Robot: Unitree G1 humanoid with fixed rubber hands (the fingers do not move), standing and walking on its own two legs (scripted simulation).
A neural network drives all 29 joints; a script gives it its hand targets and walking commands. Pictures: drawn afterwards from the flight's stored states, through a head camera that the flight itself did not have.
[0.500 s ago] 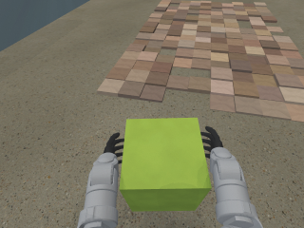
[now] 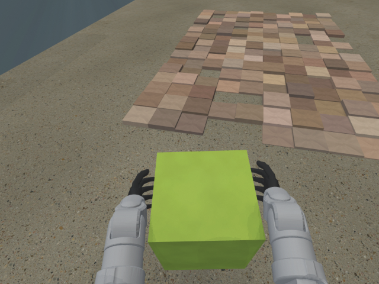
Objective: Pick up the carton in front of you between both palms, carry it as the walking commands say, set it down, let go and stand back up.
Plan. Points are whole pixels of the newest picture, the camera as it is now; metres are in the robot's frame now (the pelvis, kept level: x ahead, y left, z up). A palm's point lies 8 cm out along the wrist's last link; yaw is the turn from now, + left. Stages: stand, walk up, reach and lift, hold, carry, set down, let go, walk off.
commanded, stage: hold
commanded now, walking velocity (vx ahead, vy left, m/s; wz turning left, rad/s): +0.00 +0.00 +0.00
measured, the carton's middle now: (203, 213) +0.30 +0.00 -0.04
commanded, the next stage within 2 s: carry in 0.58 s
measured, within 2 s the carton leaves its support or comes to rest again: neither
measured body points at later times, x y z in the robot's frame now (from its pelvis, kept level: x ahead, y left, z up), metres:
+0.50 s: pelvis -0.01 +0.00 +0.00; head -0.06 +0.01 +0.45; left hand +0.29 +0.15 +0.04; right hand +0.30 -0.15 +0.05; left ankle +0.02 +0.13 -0.75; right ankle +0.01 -0.13 -0.75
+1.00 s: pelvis +0.10 -0.01 +0.00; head +0.08 -0.02 +0.45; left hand +0.38 +0.13 +0.08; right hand +0.39 -0.18 +0.09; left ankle +0.14 +0.10 -0.72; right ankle +0.01 -0.12 -0.75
